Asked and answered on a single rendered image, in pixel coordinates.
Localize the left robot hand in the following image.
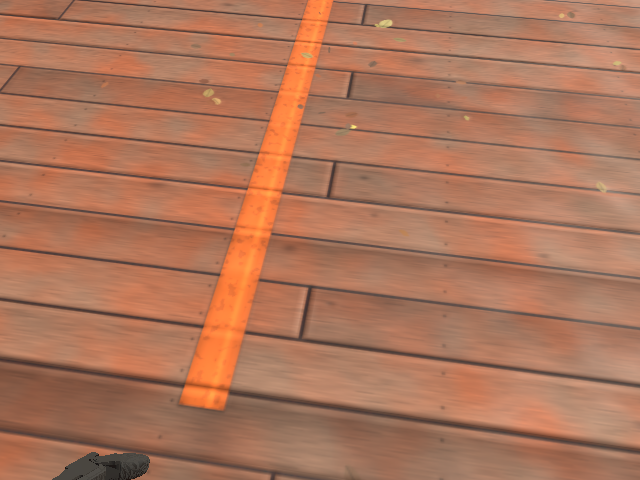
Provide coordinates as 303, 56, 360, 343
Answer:
52, 452, 150, 480

